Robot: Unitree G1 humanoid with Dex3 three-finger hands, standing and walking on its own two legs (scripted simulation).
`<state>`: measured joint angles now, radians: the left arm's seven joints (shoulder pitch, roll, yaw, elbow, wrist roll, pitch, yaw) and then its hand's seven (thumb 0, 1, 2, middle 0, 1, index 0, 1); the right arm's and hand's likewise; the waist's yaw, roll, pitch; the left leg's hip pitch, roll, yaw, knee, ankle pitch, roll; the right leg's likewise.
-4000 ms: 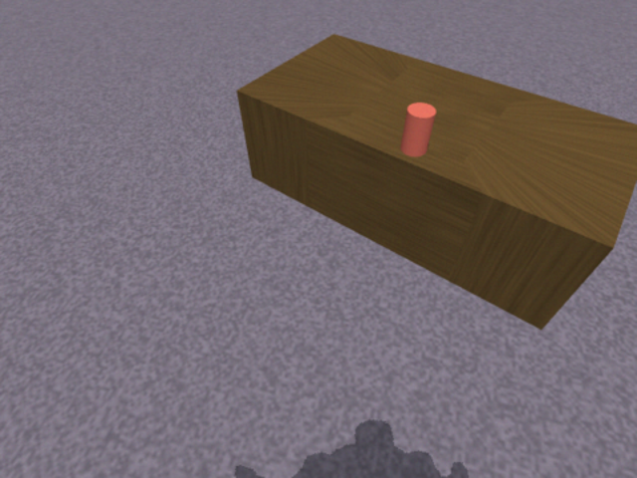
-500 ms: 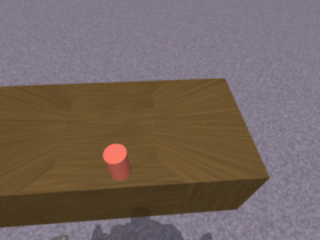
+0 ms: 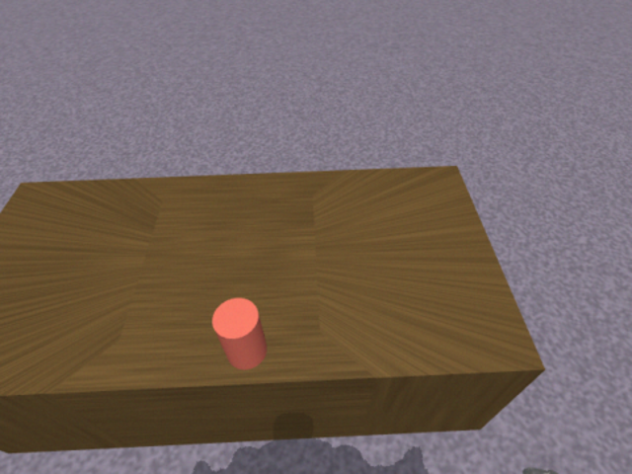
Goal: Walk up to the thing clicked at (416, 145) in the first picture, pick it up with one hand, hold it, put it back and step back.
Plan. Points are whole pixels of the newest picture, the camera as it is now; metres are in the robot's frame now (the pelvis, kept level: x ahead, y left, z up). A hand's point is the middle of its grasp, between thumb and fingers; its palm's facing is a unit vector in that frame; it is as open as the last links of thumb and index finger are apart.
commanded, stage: walk up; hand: left
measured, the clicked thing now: (241, 335) +0.43 +0.18 -0.26
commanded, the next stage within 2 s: stand in 0.62 s
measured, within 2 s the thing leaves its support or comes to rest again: neither
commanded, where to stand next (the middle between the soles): +0.05 -0.02 m, yaw +1 degrees
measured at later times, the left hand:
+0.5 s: hand out of the picture +0.10 +0.24 -0.15, palm faces +0.00 -0.95 -0.32, open 7.3 cm
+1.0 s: hand out of the picture +0.09 +0.25 -0.15, palm faces -0.01 -0.94 -0.35, open 7.3 cm
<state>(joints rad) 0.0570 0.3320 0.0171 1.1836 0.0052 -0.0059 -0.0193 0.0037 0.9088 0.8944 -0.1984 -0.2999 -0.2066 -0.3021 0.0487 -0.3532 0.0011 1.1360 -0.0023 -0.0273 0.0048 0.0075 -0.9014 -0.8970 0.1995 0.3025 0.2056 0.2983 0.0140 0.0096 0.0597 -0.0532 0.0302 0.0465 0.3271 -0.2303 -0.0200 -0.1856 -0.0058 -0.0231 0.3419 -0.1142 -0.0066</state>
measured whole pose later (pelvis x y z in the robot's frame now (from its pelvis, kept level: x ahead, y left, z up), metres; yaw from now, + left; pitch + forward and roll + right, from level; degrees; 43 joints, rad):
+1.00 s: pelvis +0.01 -0.01 +0.00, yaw +1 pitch -2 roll +0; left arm 0.08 0.34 0.01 1.15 0.01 -0.02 -0.01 0.00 0.91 0.89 -0.20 -0.30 -0.21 -0.30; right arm 0.13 -0.35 0.00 1.14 -0.01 -0.01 0.01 0.01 -0.90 -0.90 0.20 0.30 0.21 0.30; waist -0.01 0.02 0.05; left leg -0.05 0.04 0.03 0.31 -0.23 -0.03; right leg -0.18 0.00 -0.04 0.33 -0.12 -0.02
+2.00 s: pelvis +0.01 -0.01 +0.00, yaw +2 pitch -2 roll +0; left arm 0.10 0.35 0.00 1.15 0.01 -0.02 -0.01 0.00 0.91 0.89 -0.20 -0.30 -0.21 -0.30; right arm 0.14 -0.36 0.01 1.13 -0.01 -0.01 0.01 0.01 -0.90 -0.90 0.20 0.30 0.21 0.30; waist 0.00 0.02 0.05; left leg -0.03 0.05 0.02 0.31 -0.23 -0.04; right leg -0.16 0.01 -0.06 0.33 -0.13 -0.02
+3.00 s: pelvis +0.01 -0.01 +0.00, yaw +2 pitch -1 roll +0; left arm 0.10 0.33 0.01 1.03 -0.04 -0.02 0.01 0.01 0.87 0.85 -0.17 -0.26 -0.18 -0.26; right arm 0.13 -0.35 0.01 1.01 0.05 -0.05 -0.02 0.01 -0.86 -0.85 0.17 0.26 0.17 0.26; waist -0.01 0.02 0.07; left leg -0.10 0.04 0.01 0.38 -0.27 -0.03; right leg -0.22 0.00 -0.06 0.40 -0.16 -0.02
